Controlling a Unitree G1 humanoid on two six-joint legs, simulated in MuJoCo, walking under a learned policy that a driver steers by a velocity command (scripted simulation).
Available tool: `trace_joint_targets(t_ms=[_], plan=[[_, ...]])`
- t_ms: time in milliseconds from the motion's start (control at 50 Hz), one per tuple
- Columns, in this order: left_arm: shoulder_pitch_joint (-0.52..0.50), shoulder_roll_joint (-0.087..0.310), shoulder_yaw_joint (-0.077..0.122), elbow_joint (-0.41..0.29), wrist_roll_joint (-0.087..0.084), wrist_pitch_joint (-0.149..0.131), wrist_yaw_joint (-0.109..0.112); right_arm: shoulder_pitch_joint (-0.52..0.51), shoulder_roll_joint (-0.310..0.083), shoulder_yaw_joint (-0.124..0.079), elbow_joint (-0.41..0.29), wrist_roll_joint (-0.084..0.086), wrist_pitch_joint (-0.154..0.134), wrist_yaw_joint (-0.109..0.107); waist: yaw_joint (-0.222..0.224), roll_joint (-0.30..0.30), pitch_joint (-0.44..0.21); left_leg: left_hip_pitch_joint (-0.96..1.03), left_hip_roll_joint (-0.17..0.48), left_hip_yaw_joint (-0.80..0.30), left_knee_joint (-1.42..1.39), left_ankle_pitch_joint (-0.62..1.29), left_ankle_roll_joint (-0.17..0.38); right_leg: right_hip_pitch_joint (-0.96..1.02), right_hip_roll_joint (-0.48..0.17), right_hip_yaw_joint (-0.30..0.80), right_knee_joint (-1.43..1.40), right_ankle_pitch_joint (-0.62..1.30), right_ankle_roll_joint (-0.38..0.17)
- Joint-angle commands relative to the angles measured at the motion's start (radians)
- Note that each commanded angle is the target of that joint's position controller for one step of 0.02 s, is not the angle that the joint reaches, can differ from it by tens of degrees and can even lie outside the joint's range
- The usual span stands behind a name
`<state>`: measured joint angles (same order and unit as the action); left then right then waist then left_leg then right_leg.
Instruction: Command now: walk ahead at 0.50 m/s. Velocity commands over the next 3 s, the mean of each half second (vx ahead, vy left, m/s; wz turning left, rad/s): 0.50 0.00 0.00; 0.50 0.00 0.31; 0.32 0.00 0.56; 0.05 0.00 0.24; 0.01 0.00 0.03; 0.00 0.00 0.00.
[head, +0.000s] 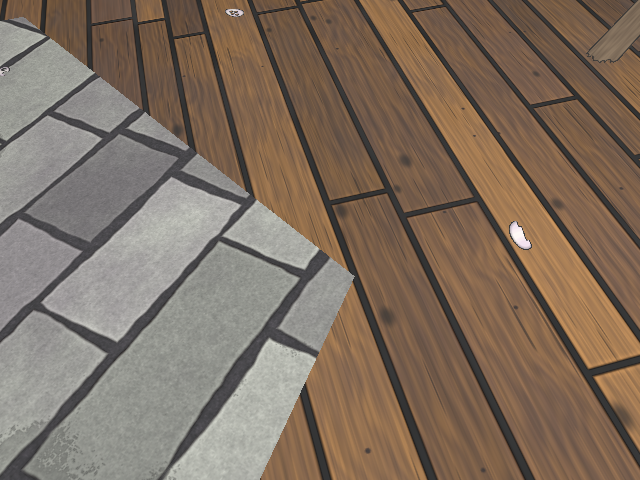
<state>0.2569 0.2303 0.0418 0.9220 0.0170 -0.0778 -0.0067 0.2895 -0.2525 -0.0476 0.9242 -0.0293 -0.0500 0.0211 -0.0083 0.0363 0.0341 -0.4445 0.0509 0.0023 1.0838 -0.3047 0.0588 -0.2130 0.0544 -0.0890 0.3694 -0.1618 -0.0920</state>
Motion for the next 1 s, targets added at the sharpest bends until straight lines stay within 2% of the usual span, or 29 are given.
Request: trace_joint_targets(t_ms=[20, 140, 200, 260, 300, 320, 340, 360, 380, 400, 420, 440, 460, 480, 500, 520, 540, 600, 680, 780, 820, 860, 880, 900, 920, 940, 960, 980, 1000], plan=[[0.060, 0.106, 0.021, -0.008, -0.011, -0.030, 0.003, 0.055, -0.042, -0.010, -0.030, -0.009, 0.016, 0.013, -0.024, -0.093, -0.006, -0.120, 0.053, -0.013, -0.018, 0.078, -0.024, 0.073, -0.260, 0.243, -0.247, 0.150, -0.117], [0.161, 0.103, 0.017, 0.041, -0.011, -0.025, 0.002, -0.178, -0.033, 0.000, -0.104, -0.001, 0.018, 0.015, 0.023, -0.084, 0.048, -0.231, 0.064, 0.031, -0.260, 0.257, -0.058, 0.143, -0.227, 0.163, -0.273, 0.245, -0.108], [0.215, 0.107, 0.015, 0.066, -0.007, -0.025, 0.006, -0.269, -0.022, 0.010, -0.132, 0.003, 0.014, 0.013, 0.052, -0.092, 0.058, -0.212, 0.039, 0.059, -0.382, 0.301, -0.046, 0.201, -0.230, 0.138, -0.258, 0.326, -0.102], [0.253, 0.112, 0.014, 0.092, 0.001, -0.019, 0.014, -0.330, -0.031, 0.012, -0.158, 0.003, 0.008, 0.010, 0.066, -0.098, 0.071, -0.211, 0.018, 0.069, -0.459, 0.272, -0.018, 0.292, -0.259, 0.135, -0.222, 0.404, -0.104], [0.247, 0.122, 0.017, 0.102, 0.006, -0.016, 0.020, -0.328, -0.041, 0.009, -0.166, 0.004, 0.000, 0.008, 0.051, -0.102, 0.070, -0.177, 0.000, 0.074, -0.500, 0.211, 0.011, 0.340, -0.279, 0.131, -0.175, 0.505, -0.096], [0.228, 0.129, 0.018, 0.103, 0.007, -0.015, 0.023, -0.296, -0.047, 0.006, -0.159, 0.004, -0.004, 0.004, 0.029, -0.107, 0.055, -0.114, -0.021, 0.084, -0.523, 0.172, 0.029, 0.346, -0.280, 0.118, -0.126, 0.622, -0.086], [0.211, 0.139, 0.021, 0.103, 0.009, -0.014, 0.024, -0.226, -0.059, -0.002, -0.137, 0.003, -0.009, -0.003, -0.004, -0.115, 0.017, -0.014, -0.054, 0.097, -0.542, 0.135, 0.048, 0.345, -0.276, 0.106, -0.041, 0.762, -0.072], [0.194, 0.143, 0.022, 0.104, 0.007, -0.010, 0.023, -0.089, -0.074, -0.013, -0.091, 0.000, -0.017, -0.011, -0.064, -0.098, -0.053, 0.147, -0.087, 0.114, -0.600, 0.153, 0.071, 0.325, -0.249, 0.081, 0.118, 0.828, -0.056], [0.186, 0.129, 0.016, 0.095, -0.001, -0.010, 0.022, 0.091, -0.115, -0.030, -0.034, -0.017, -0.028, -0.022, -0.130, -0.067, -0.155, 0.407, -0.029, 0.051, -0.616, 0.180, 0.106, 0.181, -0.209, 0.054, 0.336, 0.677, -0.037], [0.236, 0.052, -0.004, 0.056, -0.031, -0.011, 0.014, 0.227, -0.222, -0.058, -0.015, -0.040, -0.031, -0.032, -0.136, 0.100, -0.292, 0.698, 0.253, -0.330, -0.653, 0.071, 0.191, -0.125, -0.093, -0.008, 0.695, 0.224, 0.003], [0.284, 0.071, 0.010, 0.068, -0.027, -0.011, 0.011, 0.201, -0.240, -0.065, -0.012, -0.009, -0.016, -0.019, -0.097, 0.198, -0.352, 0.760, 0.378, -0.692, -0.796, 0.097, 0.275, -0.328, 0.041, 0.085, 0.924, -0.359, 0.008], [0.203, 0.116, 0.024, 0.056, -0.006, -0.006, 0.013, 0.082, -0.193, -0.056, -0.029, 0.018, -0.009, -0.014, -0.055, 0.069, -0.195, 0.626, 0.335, -0.555, -0.806, 0.029, 0.249, -0.402, -0.041, 0.155, 0.967, -0.287, -0.004], [0.132, 0.098, 0.020, 0.038, -0.002, -0.011, 0.006, 0.001, -0.119, -0.037, -0.042, 0.020, -0.014, -0.011, -0.038, 0.008, -0.079, 0.477, 0.296, -0.427, -0.844, 0.043, 0.225, -0.408, -0.080, 0.147, 0.923, -0.209, -0.005], [0.111, 0.073, 0.017, 0.036, -0.003, -0.009, 0.003, -0.035, -0.073, -0.024, -0.039, 0.016, -0.019, -0.010, -0.006, -0.010, -0.017, 0.373, 0.242, -0.330, -0.887, 0.082, 0.184, -0.372, -0.117, 0.140, 0.850, -0.159, -0.003], [0.112, 0.064, 0.017, 0.035, 0.012, 0.003, -0.002, -0.039, -0.048, -0.015, -0.024, 0.017, -0.027, -0.014, 0.020, 0.015, 0.008, 0.305, 0.202, -0.261, -0.909, 0.143, 0.156, -0.328, -0.138, 0.139, 0.793, -0.137, 0.008], [0.132, 0.045, 0.014, 0.046, 0.020, 0.017, -0.008, -0.031, -0.036, -0.010, -0.012, 0.016, -0.034, -0.016, 0.036, 0.025, 0.005, 0.272, 0.177, -0.209, -0.925, 0.186, 0.144, -0.287, -0.143, 0.131, 0.770, -0.121, 0.019], [0.133, 0.038, 0.013, 0.046, 0.022, 0.025, -0.014, 0.000, -0.043, -0.011, 0.003, 0.016, -0.043, -0.016, 0.039, 0.026, -0.002, 0.265, 0.169, -0.186, -0.930, 0.248, 0.148, -0.278, -0.141, 0.118, 0.759, -0.109, 0.027], [0.023, 0.040, 0.013, 0.002, 0.026, 0.035, -0.021, 0.065, -0.077, -0.018, 0.035, 0.026, -0.052, -0.016, 0.036, 0.013, 0.025, 0.277, 0.144, -0.156, -0.963, 0.302, 0.171, -0.363, -0.165, 0.084, 0.656, -0.028, 0.065], [-0.157, 0.038, 0.006, -0.065, 0.016, 0.033, -0.021, 0.126, -0.080, -0.018, 0.049, 0.026, -0.043, -0.018, -0.005, 0.015, 0.059, 0.309, 0.110, -0.143, -0.965, 0.344, 0.166, -0.413, -0.155, 0.061, 0.424, 0.097, 0.113], [-0.305, 0.044, -0.003, -0.128, 0.004, 0.026, -0.016, 0.201, -0.097, -0.024, 0.061, 0.017, -0.034, -0.024, -0.056, 0.036, 0.042, 0.408, 0.113, -0.171, -0.884, 0.466, 0.160, -0.389, -0.111, 0.057, 0.263, 0.142, 0.118], [-0.326, 0.061, -0.001, -0.152, 0.000, 0.017, -0.013, 0.198, -0.110, -0.031, 0.054, 0.011, -0.029, -0.030, -0.053, 0.047, 0.037, 0.442, 0.130, -0.203, -0.839, 0.507, 0.153, -0.365, -0.102, 0.073, 0.223, 0.101, 0.107], [-0.261, 0.087, 0.007, -0.148, -0.003, 0.005, -0.008, 0.157, -0.129, -0.041, 0.039, 0.007, -0.025, -0.034, -0.011, 0.055, 0.018, 0.429, 0.137, -0.225, -0.774, 0.550, 0.127, -0.246, -0.084, 0.081, 0.163, 0.030, 0.085], [-0.173, 0.104, 0.016, -0.125, -0.002, -0.004, -0.002, 0.131, -0.140, -0.045, 0.030, 0.009, -0.026, -0.033, 0.029, 0.048, -0.017, 0.403, 0.120, -0.222, -0.691, 0.610, 0.110, -0.118, -0.061, 0.070, 0.120, 0.004, 0.070], [-0.026, 0.135, 0.031, -0.082, 0.010, -0.018, 0.009, 0.119, -0.126, -0.044, 0.023, 0.016, -0.028, -0.028, 0.091, -0.011, -0.099, 0.343, 0.058, -0.177, -0.505, 0.599, 0.088, 0.085, -0.076, 0.085, 0.060, 0.027, 0.043], [0.146, 0.218, 0.052, -0.071, 0.037, -0.029, 0.025, 0.112, -0.073, -0.031, -0.018, 0.027, -0.033, -0.024, 0.147, -0.127, -0.253, 0.191, -0.018, -0.115, -0.218, 0.355, 0.065, 0.328, -0.302, 0.307, 0.032, -0.123, -0.007], [0.145, 0.308, 0.073, -0.078, 0.044, -0.015, 0.022, 0.219, 0.015, -0.017, -0.051, 0.058, -0.027, -0.026, 0.082, -0.363, -0.336, -0.125, -0.163, -0.022, 0.038, -0.243, 0.038, 0.512, -0.526, 0.718, -0.087, -0.207, -0.099], [0.071, 0.216, 0.058, -0.095, 0.027, 0.002, 0.019, 0.209, -0.082, -0.036, -0.022, 0.029, -0.011, -0.033, 0.054, -0.214, -0.255, -0.189, -0.084, -0.075, 0.144, -0.211, 0.053, 0.408, -0.495, 0.738, -0.111, -0.305, -0.103], [-0.008, 0.127, 0.035, -0.111, 0.019, 0.002, 0.017, 0.150, -0.085, -0.041, -0.023, 0.020, -0.007, -0.024, 0.035, -0.111, -0.125, -0.196, -0.042, -0.082, 0.143, -0.113, 0.052, 0.278, -0.447, 0.581, -0.123, -0.291, -0.081], [-0.041, 0.093, 0.025, -0.110, 0.018, -0.003, 0.014, 0.111, -0.058, -0.037, -0.031, 0.018, -0.005, -0.016, 0.023, -0.086, -0.061, -0.172, -0.009, -0.076, 0.110, -0.048, 0.042, 0.181, -0.400, 0.445, -0.152, -0.170, -0.063]])
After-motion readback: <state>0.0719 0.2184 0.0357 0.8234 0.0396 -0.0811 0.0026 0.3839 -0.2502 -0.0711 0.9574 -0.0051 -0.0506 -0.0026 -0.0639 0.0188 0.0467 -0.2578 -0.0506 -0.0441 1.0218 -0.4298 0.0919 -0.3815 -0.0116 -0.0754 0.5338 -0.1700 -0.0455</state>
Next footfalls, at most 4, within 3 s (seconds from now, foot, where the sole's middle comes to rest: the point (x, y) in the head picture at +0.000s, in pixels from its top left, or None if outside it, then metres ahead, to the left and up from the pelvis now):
0.38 left None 0.37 0.11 -0.78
0.90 right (375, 402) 0.66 -0.06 -0.78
1.40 left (260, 348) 0.81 0.20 -0.78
1.94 right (341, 333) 0.84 0.01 -0.78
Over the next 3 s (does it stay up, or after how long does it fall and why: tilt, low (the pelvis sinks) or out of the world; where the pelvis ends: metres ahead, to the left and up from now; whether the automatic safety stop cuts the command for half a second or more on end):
stays up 0.82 0.08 0.00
